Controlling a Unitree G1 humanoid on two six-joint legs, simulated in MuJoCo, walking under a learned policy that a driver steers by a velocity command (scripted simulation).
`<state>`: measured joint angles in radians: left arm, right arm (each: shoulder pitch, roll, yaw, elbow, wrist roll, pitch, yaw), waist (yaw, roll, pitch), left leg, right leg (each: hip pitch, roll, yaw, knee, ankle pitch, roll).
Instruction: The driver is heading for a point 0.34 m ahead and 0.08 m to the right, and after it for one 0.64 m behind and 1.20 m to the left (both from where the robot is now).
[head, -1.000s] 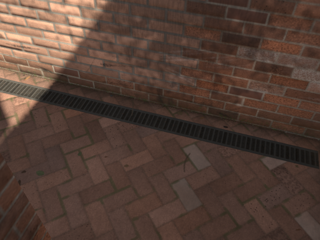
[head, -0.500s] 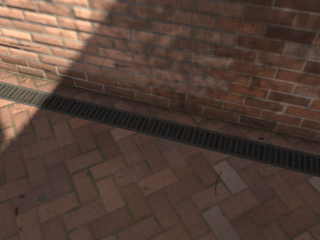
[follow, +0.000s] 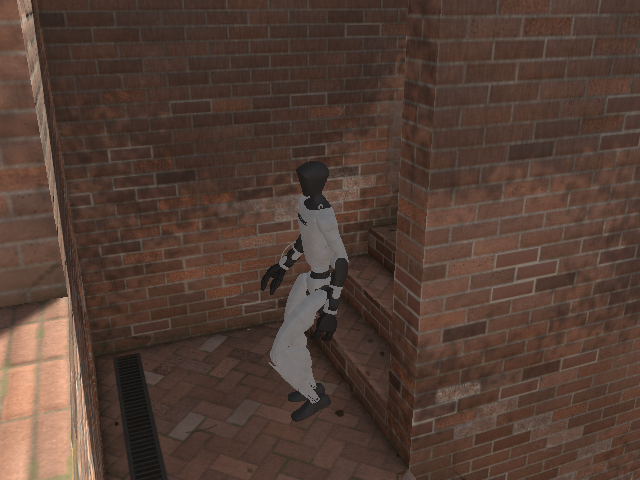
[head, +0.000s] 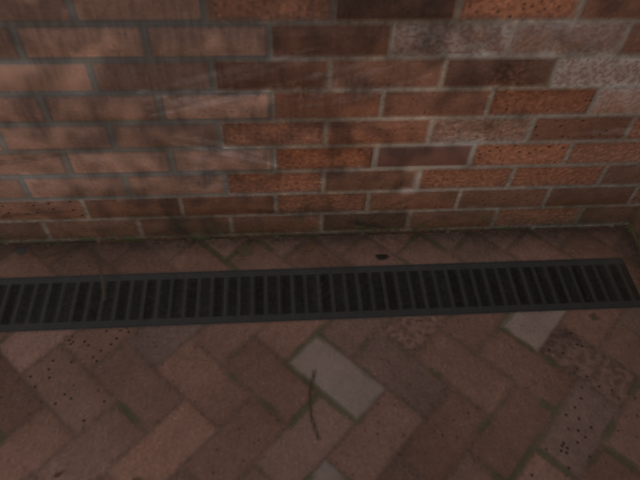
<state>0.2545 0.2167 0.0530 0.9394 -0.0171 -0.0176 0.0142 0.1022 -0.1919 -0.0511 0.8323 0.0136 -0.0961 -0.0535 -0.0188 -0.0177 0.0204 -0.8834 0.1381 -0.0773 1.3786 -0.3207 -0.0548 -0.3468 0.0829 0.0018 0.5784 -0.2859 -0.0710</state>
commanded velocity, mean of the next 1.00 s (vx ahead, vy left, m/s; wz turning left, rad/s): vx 0.22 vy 0.00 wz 0.07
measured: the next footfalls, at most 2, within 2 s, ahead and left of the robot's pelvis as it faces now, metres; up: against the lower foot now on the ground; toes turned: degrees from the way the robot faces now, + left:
left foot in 0.14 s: +0.29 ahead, +0.17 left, +0.00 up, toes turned -7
right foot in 0.54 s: +0.38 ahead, -0.09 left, +0.00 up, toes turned -4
